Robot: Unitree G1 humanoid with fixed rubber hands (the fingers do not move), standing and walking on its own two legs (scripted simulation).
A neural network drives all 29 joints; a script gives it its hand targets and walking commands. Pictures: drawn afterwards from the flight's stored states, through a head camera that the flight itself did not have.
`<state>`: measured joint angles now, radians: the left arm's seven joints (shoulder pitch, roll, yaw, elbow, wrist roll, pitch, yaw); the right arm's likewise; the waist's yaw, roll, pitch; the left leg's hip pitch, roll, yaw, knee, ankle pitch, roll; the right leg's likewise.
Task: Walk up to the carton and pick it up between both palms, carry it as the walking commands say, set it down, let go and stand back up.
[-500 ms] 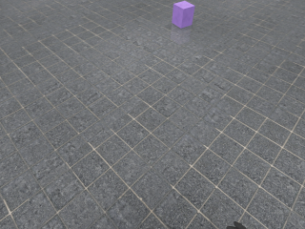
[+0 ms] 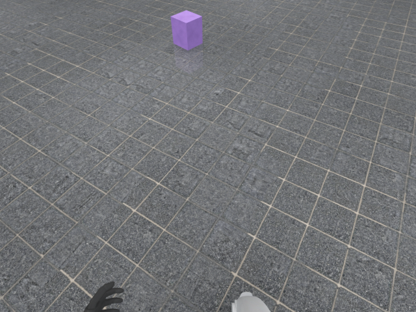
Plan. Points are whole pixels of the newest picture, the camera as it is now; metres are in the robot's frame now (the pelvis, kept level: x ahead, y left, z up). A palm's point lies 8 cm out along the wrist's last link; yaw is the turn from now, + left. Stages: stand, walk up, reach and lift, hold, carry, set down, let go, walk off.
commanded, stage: walk up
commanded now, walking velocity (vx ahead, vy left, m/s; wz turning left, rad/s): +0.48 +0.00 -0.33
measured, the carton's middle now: (187, 30) +2.55 +0.10 -0.60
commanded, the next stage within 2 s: none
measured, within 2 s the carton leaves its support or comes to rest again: neither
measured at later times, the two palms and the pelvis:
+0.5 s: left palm (124, 217) +0.37 +0.20 -0.11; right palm (321, 282) +0.21 -0.24 -0.11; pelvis +0.25 -0.02 +0.03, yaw -4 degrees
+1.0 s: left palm (156, 151) +0.59 +0.14 -0.11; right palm (315, 178) +0.46 -0.31 -0.09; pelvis +0.48 -0.08 +0.04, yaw -8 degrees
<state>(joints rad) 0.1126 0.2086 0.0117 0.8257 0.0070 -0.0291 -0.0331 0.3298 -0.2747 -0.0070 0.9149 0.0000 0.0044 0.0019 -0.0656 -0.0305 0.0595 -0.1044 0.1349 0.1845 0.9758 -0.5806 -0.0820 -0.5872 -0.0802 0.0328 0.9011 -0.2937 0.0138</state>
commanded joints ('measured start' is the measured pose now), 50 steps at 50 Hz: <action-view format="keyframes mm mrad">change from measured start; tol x64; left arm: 1 457 272 40 80 21 -10 32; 50 2 54 39 51 25 -46 7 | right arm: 1 -231 -67 -30 -172 6 -43 18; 50 121 -49 -63 125 -31 -93 -17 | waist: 1 207 -246 -120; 50 -43 159 -45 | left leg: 1 -540 -90 -160 369 46 55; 12 416 352 -497 -726 462 157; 27 89 83 73 -298 1155 86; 31 -417 -115 -181 359 -32 89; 50 334 213 -241 -655 842 197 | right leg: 1 532 -271 640 -626 32 -201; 15 -299 -18 -27 343 -152 1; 27 323 100 -299 -271 177 -45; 31 416 -247 691 -761 -281 -274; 50 -279 54 -133 107 -114 -15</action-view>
